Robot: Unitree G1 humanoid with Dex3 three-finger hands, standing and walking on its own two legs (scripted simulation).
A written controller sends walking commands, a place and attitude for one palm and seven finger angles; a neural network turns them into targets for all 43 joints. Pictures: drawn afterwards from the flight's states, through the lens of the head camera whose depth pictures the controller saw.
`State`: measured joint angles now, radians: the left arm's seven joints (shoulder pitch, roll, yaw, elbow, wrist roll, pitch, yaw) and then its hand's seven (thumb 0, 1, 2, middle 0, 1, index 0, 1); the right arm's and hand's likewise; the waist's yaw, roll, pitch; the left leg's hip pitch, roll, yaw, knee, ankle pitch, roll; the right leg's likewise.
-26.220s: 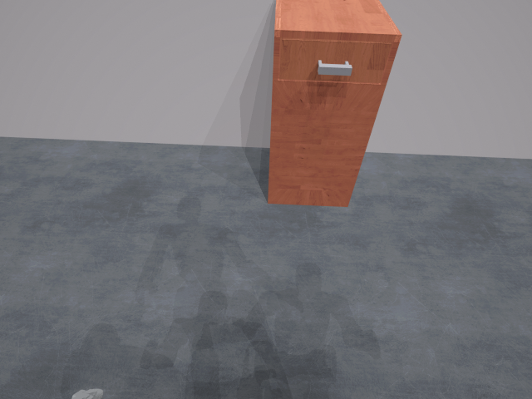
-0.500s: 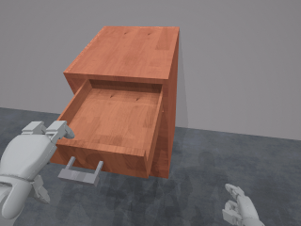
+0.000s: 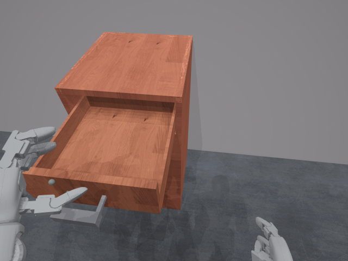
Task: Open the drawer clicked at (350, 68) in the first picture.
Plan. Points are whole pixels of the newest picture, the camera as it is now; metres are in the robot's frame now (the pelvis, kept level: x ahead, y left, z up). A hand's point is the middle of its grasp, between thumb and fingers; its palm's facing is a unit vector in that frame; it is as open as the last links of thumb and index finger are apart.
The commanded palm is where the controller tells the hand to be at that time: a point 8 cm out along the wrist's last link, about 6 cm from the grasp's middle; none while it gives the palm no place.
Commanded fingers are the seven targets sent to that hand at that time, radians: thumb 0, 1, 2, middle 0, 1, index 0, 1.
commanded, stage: draw the hand back to the body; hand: left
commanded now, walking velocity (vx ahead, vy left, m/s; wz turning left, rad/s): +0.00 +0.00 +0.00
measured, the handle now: (81, 207) +0.23 +0.26 -0.02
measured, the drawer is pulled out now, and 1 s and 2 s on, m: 0.30 0.30 0.30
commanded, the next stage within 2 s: step back with the hand held close in 0.56 s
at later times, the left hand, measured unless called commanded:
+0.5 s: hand (43, 198) +0.17 +0.24 +0.16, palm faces +0.42 -0.82 -0.39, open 7.8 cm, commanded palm +0.11 +0.27 +0.17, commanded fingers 0.00 0.90 0.90 -0.20 -0.30 -0.20 -0.30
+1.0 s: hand (36, 210) +0.15 +0.24 +0.15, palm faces +0.30 -0.81 -0.50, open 7.4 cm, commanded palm +0.09 +0.29 +0.17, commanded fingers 0.00 0.90 0.90 -0.20 -0.30 -0.20 -0.30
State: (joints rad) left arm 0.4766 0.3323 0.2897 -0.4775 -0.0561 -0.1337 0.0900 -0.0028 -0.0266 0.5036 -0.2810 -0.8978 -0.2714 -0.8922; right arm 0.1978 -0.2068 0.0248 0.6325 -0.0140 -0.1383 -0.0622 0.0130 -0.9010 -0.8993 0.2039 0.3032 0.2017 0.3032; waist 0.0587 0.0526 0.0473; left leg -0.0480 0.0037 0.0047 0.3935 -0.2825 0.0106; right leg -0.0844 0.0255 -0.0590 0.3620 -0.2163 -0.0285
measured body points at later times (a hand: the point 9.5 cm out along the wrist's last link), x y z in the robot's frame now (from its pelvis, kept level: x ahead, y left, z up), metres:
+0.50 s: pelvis -0.01 -0.01 +0.00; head -0.03 -0.03 +0.45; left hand +0.14 +0.28 +0.18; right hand +0.19 -0.21 -0.08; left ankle -0.04 +0.11 -0.74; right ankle -0.01 -0.10 -0.74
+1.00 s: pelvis -0.04 +0.01 +0.00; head -0.01 +0.00 +0.45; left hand +0.13 +0.29 +0.18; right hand +0.14 -0.24 -0.09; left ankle -0.04 +0.11 -0.74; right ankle -0.01 -0.10 -0.74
